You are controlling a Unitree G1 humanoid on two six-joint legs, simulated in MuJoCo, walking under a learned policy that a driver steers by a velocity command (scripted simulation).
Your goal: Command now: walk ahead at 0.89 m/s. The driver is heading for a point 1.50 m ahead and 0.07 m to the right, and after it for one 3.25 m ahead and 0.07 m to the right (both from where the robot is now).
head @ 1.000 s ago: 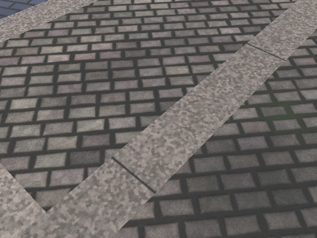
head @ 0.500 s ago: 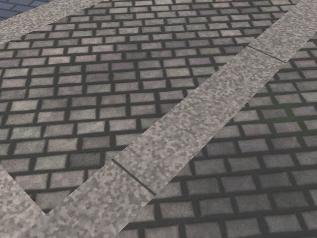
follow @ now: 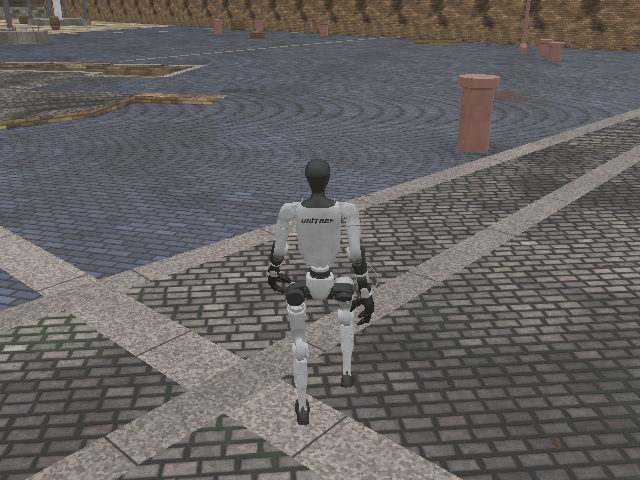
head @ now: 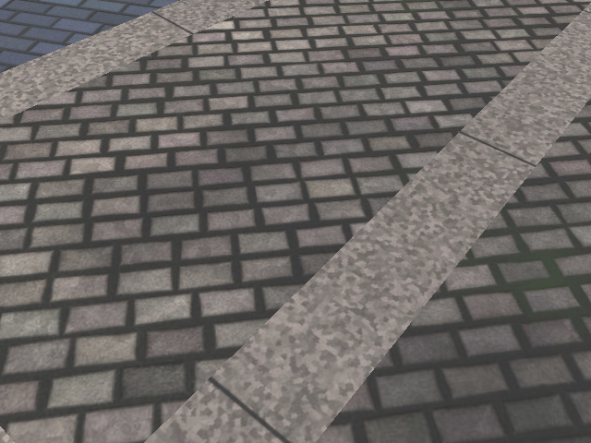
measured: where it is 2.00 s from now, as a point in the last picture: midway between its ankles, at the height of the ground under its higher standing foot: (298, 133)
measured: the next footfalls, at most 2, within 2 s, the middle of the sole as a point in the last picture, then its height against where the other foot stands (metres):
right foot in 0.24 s outside the picture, level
left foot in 0.72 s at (268, 325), level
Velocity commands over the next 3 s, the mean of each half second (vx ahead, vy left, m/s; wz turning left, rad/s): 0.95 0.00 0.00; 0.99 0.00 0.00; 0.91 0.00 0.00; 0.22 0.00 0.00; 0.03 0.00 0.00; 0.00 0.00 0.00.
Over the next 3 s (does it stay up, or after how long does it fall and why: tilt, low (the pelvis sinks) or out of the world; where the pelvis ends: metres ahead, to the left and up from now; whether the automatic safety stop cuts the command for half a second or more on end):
stays up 1.67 -0.08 -0.01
